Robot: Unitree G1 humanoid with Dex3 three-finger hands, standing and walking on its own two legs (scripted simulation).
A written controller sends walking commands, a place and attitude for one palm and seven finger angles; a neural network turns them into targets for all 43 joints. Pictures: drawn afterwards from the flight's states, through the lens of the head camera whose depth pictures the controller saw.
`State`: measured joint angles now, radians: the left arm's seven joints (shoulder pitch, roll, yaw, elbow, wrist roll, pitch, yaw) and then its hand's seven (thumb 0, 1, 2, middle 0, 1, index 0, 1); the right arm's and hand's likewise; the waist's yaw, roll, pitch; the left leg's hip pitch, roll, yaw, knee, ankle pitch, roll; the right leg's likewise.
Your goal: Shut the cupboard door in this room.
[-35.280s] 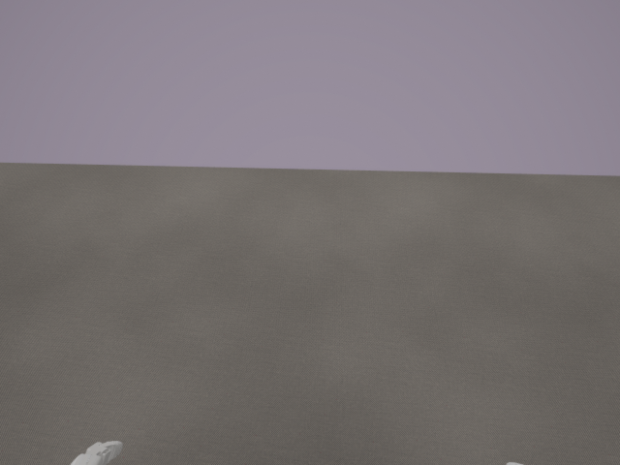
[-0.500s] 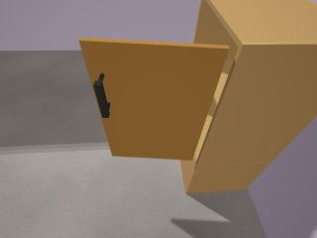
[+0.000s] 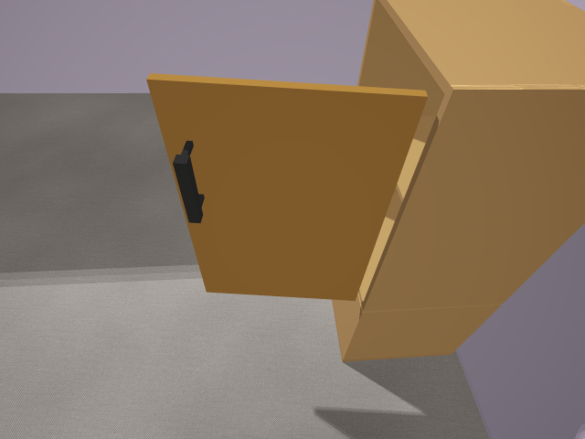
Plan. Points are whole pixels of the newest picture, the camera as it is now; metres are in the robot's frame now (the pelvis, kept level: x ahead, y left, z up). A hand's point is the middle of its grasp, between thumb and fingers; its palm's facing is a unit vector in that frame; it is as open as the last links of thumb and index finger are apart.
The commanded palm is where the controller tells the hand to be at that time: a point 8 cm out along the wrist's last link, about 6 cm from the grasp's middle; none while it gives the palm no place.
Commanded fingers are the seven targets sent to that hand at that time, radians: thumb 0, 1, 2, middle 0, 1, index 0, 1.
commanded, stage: raise the hand and make a fist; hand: left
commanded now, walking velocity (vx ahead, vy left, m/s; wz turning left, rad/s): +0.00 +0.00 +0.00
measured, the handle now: (192, 183) +0.49 +0.21 +0.06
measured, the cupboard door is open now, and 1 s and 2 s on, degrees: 83 83 83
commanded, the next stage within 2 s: bring the fist close to the handle in 1.98 s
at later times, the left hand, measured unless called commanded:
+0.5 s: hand out of the picture +0.13 +0.16 -0.07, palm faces +0.07 -1.00 -0.01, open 6.1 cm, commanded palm +0.12 +0.21 -0.04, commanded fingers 0.00 0.90 0.90 -0.60 -0.74 -0.60 -0.74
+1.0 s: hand (174, 396) +0.17 +0.16 +0.00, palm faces +0.04 -1.00 -0.05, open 3.7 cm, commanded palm +0.14 +0.21 +0.01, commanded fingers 0.00 0.90 0.90 -1.06 -1.24 -1.06 -1.24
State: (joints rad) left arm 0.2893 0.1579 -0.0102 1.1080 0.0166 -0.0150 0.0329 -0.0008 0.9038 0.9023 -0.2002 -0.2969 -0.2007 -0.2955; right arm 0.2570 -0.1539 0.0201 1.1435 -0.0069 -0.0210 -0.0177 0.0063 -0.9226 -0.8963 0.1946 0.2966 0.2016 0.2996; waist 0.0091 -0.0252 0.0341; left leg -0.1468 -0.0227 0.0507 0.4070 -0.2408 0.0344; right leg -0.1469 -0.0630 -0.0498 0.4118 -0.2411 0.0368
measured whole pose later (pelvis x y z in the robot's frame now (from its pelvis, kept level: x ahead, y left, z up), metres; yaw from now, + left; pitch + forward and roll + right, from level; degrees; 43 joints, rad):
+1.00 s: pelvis -0.02 -0.03 -0.07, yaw +1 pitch +12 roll -1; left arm 0.48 0.22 0.18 -0.10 -0.31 -0.37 -0.28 0.01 0.90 0.90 -0.89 -1.05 -0.89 -1.05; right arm 0.31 -0.24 -0.02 0.55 0.04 -0.21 -0.07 0.01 -0.90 -0.90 0.20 0.30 0.20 0.30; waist 0.01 0.03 -0.12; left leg -0.75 0.03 0.00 1.03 -0.48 -0.01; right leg -0.73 -0.03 -0.08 1.01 -0.49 -0.02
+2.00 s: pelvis -0.01 -0.03 -0.04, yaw +1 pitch +6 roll +0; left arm 0.35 0.23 0.18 -0.10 -0.27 -0.23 -0.23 0.01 0.89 0.90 -1.30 -1.50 -1.30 -1.50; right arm 0.27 -0.26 0.02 0.58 0.05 -0.26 -0.05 0.01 -0.90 -0.90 0.20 0.30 0.20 0.30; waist 0.01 0.04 -0.08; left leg -0.49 0.02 0.00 0.80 -0.41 -0.01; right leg -0.47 -0.03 -0.08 0.80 -0.42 -0.01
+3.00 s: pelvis -0.01 -0.03 -0.03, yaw +0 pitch +8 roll +0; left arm -0.34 0.31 0.27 0.58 -0.22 -0.25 -0.23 0.01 0.89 0.90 -1.30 -1.50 -1.30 -1.50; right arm 0.28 -0.26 0.01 0.65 0.05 -0.12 -0.05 0.01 -0.90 -0.90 0.20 0.30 0.20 0.30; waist -0.03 0.02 -0.07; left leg -0.51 0.02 0.03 0.75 -0.38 0.00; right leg -0.51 -0.03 -0.05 0.76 -0.39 0.00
